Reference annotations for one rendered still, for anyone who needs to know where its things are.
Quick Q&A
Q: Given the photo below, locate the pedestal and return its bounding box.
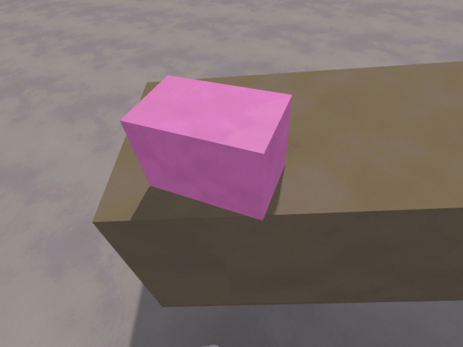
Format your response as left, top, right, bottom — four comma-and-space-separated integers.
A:
92, 61, 463, 307

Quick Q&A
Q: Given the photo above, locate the carton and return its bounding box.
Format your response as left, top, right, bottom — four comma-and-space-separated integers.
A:
120, 75, 292, 220

